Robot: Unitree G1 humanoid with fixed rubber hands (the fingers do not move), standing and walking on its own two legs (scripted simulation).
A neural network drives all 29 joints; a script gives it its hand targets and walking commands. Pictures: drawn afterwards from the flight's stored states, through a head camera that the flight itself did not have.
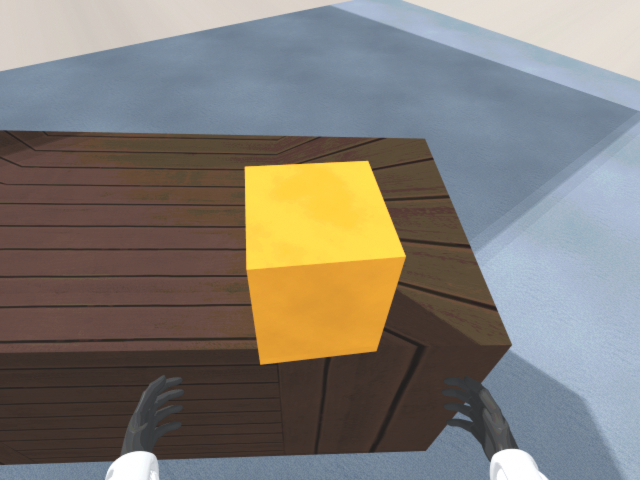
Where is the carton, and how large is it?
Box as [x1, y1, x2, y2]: [245, 161, 405, 364]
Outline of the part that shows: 367,161 245,167 246,269 260,364 376,350 405,255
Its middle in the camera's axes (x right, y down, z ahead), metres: -0.01 +0.04 +0.64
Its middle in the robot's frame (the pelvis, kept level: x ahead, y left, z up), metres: +0.44 +0.03 -0.01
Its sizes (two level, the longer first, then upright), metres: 0.210 0.200 0.250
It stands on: a pedestal, 0.64 m high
